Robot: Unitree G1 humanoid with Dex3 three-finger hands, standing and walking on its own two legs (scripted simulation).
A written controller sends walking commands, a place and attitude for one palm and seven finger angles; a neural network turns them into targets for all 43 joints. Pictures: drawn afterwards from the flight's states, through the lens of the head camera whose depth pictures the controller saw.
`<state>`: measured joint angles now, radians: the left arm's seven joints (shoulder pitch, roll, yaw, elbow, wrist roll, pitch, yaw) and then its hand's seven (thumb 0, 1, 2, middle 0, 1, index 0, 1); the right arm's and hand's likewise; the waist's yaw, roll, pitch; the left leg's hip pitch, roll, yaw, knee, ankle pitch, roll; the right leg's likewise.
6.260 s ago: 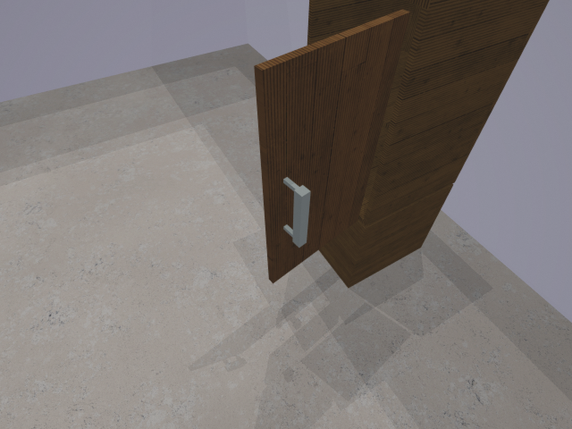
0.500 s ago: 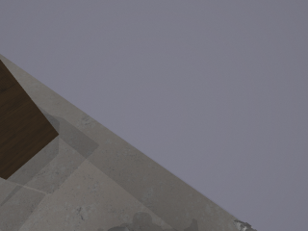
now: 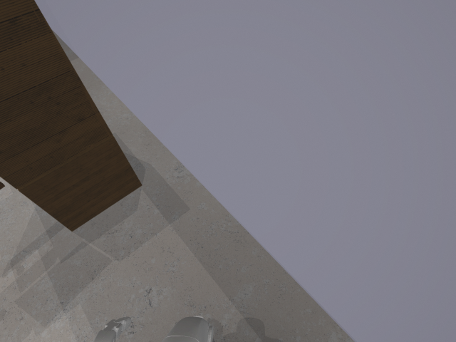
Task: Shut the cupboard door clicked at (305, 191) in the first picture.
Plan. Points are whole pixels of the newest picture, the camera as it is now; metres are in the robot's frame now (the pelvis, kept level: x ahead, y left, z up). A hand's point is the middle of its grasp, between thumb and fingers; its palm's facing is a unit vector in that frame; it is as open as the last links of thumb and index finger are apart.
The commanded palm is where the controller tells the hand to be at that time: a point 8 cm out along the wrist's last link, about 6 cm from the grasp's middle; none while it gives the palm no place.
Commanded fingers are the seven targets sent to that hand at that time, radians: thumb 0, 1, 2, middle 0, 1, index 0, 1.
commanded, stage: turn to face it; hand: left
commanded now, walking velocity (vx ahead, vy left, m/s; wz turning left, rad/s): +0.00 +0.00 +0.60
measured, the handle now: out of the picture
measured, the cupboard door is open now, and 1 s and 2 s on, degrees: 100 100 100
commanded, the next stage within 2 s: take the last steps up to it in 1.40 s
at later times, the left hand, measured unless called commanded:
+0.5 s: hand out of the picture +0.02 +0.24 -0.17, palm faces +0.34 -0.90 -0.27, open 7.4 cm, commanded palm none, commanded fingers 0.00 0.90 0.90 -0.20 -0.30 -0.20 -0.30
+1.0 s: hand out of the picture +0.01 +0.15 -0.16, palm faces +0.60 -0.76 -0.24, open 7.3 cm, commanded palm none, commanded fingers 0.00 0.90 0.90 -0.20 -0.30 -0.20 -0.30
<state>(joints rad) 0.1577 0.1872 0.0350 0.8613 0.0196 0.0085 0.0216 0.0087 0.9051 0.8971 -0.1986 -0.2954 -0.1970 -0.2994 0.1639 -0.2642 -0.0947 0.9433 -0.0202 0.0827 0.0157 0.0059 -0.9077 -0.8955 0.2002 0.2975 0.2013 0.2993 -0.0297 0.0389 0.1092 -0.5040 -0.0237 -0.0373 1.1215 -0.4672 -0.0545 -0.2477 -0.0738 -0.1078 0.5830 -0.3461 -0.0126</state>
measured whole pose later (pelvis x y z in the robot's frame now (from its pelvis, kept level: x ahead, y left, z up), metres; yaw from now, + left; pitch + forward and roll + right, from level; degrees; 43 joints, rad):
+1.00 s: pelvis +0.06 -0.05 +0.00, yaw +37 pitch +0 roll +2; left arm 0.21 0.18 0.04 0.89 0.02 0.00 0.02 0.01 0.92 0.90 -0.20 -0.30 -0.20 -0.30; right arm 0.13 -0.24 -0.07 0.96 -0.02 0.08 0.02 0.01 -0.91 -0.90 0.20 0.30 0.20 0.30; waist -0.01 -0.02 0.12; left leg -0.41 0.02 0.05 0.89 -0.45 -0.06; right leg -0.18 -0.12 -0.25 0.53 -0.35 -0.01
